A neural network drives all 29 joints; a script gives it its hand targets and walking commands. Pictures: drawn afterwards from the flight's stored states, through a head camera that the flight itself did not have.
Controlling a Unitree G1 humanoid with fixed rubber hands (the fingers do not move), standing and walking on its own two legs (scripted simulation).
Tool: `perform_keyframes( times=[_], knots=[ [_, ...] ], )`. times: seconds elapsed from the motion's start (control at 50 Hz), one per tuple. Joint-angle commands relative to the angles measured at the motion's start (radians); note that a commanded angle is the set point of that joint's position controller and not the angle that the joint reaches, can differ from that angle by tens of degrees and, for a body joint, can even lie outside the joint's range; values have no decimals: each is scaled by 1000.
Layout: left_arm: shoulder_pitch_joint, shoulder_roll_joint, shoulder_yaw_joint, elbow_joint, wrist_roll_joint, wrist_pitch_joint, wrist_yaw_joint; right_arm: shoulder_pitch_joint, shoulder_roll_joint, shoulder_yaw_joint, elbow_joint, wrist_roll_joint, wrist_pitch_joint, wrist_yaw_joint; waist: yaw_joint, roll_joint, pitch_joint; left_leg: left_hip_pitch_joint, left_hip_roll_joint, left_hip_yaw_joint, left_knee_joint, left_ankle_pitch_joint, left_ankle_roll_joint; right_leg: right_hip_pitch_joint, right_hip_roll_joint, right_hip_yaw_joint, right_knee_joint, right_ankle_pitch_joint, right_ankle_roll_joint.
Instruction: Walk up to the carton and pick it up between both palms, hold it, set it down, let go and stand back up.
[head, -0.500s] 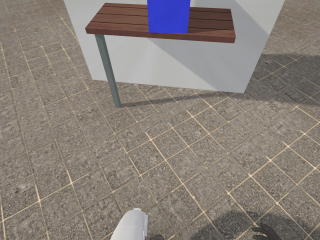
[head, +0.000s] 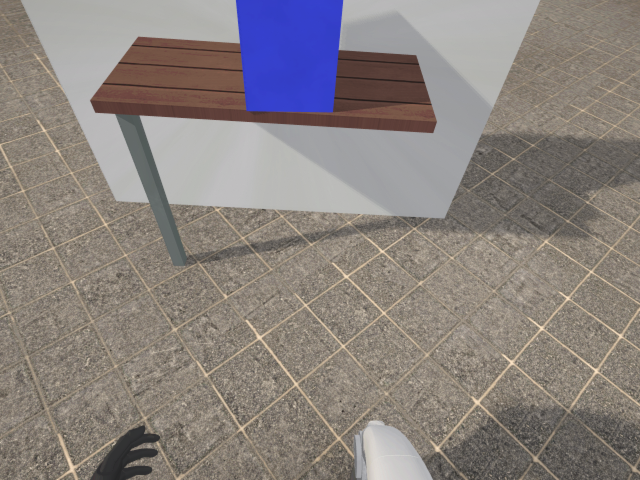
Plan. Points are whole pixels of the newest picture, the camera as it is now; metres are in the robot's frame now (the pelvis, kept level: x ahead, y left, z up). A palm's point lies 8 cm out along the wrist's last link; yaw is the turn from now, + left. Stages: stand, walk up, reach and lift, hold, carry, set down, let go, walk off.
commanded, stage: walk up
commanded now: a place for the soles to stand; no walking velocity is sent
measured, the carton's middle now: (289, 29) +1.04 +0.00 +0.08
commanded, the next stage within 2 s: none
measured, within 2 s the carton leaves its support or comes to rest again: neither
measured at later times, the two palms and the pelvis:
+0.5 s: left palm (108, 477) +0.16 +0.25 -0.10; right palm (458, 306) +0.37 -0.26 -0.08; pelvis +0.20 -0.03 +0.00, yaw +3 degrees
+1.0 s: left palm (172, 252) +0.50 +0.23 -0.08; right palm (479, 328) +0.34 -0.30 -0.11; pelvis +0.36 -0.02 +0.00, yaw -1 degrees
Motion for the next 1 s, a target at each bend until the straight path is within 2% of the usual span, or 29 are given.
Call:
perform_keyframes(
  times=[0.0, 0.04, 0.06, 0.08, 0.1, 0.12, 0.18, 0.24, 0.3, 0.34, 0.4, 0.44, 0.48, 0.5, 0.52, 0.54, 0.56, 0.58, 0.62, 0.64, 0.68, 0.72, 0.8, 0.86, 0.9, 0.92, 0.94, 0.96, 0.98],
  knots=[
    [135, 61, 47, -43, -1, -41, 5, -94, -200, -58, -99, -2, -22, 7, 88, 208, 12, -260, 161, -169, -268, -219, 200, 323, 48, -72, -284, 113, -17],
    [291, 107, 76, 9, 10, -55, 28, -40, -138, -34, -96, -8, -7, 19, 148, 27, -73, -341, 75, -73, 43, -146, 154, 555, 111, -85, -316, 44, -34],
    [364, 163, 93, 16, 18, -62, 42, 6, -74, -12, -108, -7, -5, 26, 178, -138, -146, -389, -2, 8, 339, -93, 106, 645, 18, 65, -372, -121, -67],
    [374, 247, 98, -17, 25, -69, 56, 22, -14, 13, -148, -2, -3, 33, 172, -325, -125, -528, -71, -10, 601, -215, 42, 631, -245, 535, -570, -326, -140],
    [333, 293, 107, -14, 7, -57, 70, -3, -107, -14, -173, -11, 18, 26, 157, -242, -77, -583, -64, -62, 677, -218, 22, 589, -348, 783, -742, -443, -262],
    [289, 271, 98, -24, -7, -55, 76, -59, -155, -30, -183, -17, 30, 22, 159, -189, -20, -612, -23, -97, 717, -169, 12, 543, -386, 820, -776, -450, -304],
    [215, 197, 56, -36, 10, -64, 75, -120, -152, -39, -168, -2, 25, 17, 131, -104, 90, -554, 37, -123, 661, -51, -2, 413, -298, 460, -684, 12, -276],
    [153, 164, 43, -14, 9, -72, 63, -105, -94, -29, -160, 8, 23, 34, 84, -113, 94, -412, 33, -113, 530, -16, -14, 308, -205, 260, -668, 178, -251],
    [165, 156, 42, -3, 9, -78, 66, -154, -59, -17, -178, 9, 24, 50, 89, -172, 62, -386, 38, -80, 318, 44, -21, 372, -163, 143, -649, 276, -245],
    [178, 159, 39, -2, 6, -79, 67, -212, -44, -13, -195, 11, 16, 59, 100, -149, 51, -315, 38, -51, 157, 109, -11, 369, -145, 81, -624, 310, -237],
    [176, 188, 48, -10, 4, -73, 65, -207, -45, -27, -182, 5, 8, 63, 86, -139, -13, -141, 11, -18, -2, 205, 12, 333, -152, 42, -574, 235, -224],
    [204, 187, 45, -6, 8, -65, 62, -168, -57, -38, -165, -5, 6, 55, 81, -66, -71, -8, -15, 4, -63, 257, 28, 306, -168, 71, -518, 168, -204],
    [248, 148, 26, -9, 11, -54, 60, -67, -113, -63, -136, -13, -2, 35, 31, 74, -120, 179, -62, 6, -88, 219, 54, 234, -123, 11, -310, 185, -162],
    [295, 95, 4, -12, 14, -50, 56, 19, -151, -76, -115, -16, -8, 24, -5, 198, -189, 287, -24, -61, -107, 159, 80, 187, -54, -67, -73, 155, -125],
    [348, 24, -27, -31, 14, -46, 46, 63, -207, -79, -121, -39, -13, 11, -16, 378, -262, 407, 214, -407, -150, -11, 153, 28, 22, -99, 175, -147, -67],
    [352, 97, 7, -61, -5, -26, 47, 57, -269, -98, -140, -10, 2, -6, -33, 388, -211, 387, 349, -758, -359, -167, 248, -117, 123, -67, 268, -291, -23],
    [299, 139, 24, -45, 12, -1, 52, 39, -266, -100, -127, 15, 14, -17, -39, 336, -171, 332, 378, -816, -403, -271, 305, -141, 71, -16, 352, -292, -25],
    [231, 163, 33, -60, 25, 2, 55, 20, -230, -75, -132, 33, 9, -17, -37, 308, -105, 273, 350, -792, -427, -174, 293, -160, 59, 21, 388, -240, -25],
    [162, 135, 30, -69, 19, -10, 53, 27, -200, -51, -134, 24, -2, -21, -25, 264, 1, 136, 294, -564, -373, 286, 203, -117, 35, 53, 384, -164, -19],
    [164, 99, 24, -70, 15, -12, 49, 7, -188, -48, -130, 17, -6, -19, 0, 260, 35, 57, 273, -476, -352, 409, 189, -86, 25, 55, 351, -151, -17],
    [187, 67, 22, -60, 6, -7, 43, -81, -166, -46, -122, 15, -7, -7, 50, 254, 60, -71, 244, -386, -377, 274, 214, -12, 14, 57, 290, -124, -13],
    [204, 66, 26, -36, 3, -1, 30, -131, -159, -44, -129, 13, -11, -5, 73, 259, 63, -123, 224, -342, -419, 81, 241, 15, 18, 44, 226, -65, -4],
    [101, 50, 30, -67, 9, -2, 16, -91, -161, -41, -112, 6, -28, -1, 52, 238, 100, -156, 229, -310, -473, -75, 253, 3, -7, 41, 10, 42, 12],
    [33, 41, 33, -82, 3, -19, 13, -58, -179, -48, -85, 0, -26, 3, 31, 228, 83, -137, 208, -235, -439, -71, 241, 88, 4, 13, -176, 80, 1],
    [49, 47, 39, -77, -1, -31, 18, -57, -195, -50, -82, -1, -19, 10, 36, 225, 35, -154, 196, -193, -379, -76, 230, 215, 34, -24, -267, 91, -12],
    [84, 47, 47, -69, -1, -35, 25, -60, -206, -48, -80, 0, -12, 15, 57, 220, 21, -181, 192, -171, -332, -75, 219, 294, 53, -36, -317, 116, -21],
    [135, 57, 51, -52, 4, -42, 35, -63, -195, -43, -79, 5, -5, 18, 80, 174, -1, -207, 165, -128, -240, -18, 198, 385, 75, -61, -363, 154, -27],
    [210, 78, 63, -23, 8, -48, 47, -32, -159, -28, -78, 2, 4, 24, 105, 80, -43, -253, 117, -74, -98, -4, 169, 503, 108, -62, -365, 116, -29],
    [273, 125, 81, -8, 13, -52, 60, 12, -106, -6, -82, 3, 9, 28, 133, -39, -89, -298, 57, -4, 117, 58, 121, 597, 71, 14, -389, 54, -50]
  ],
)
